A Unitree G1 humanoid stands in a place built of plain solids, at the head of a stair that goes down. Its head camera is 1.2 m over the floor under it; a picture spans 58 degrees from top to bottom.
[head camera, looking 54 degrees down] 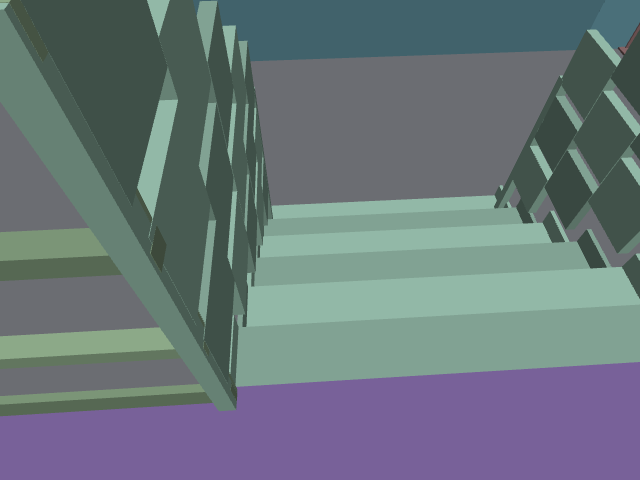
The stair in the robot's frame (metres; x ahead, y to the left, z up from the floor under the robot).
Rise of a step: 0.18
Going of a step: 0.26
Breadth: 1.62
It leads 4 degrees to the left of straight ahead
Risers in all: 7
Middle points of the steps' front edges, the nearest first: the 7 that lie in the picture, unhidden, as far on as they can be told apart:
0.42 -0.52 0.00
0.68 -0.51 -0.18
0.94 -0.49 -0.35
1.20 -0.48 -0.53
1.46 -0.46 -0.70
1.72 -0.44 -0.88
1.98 -0.43 -1.05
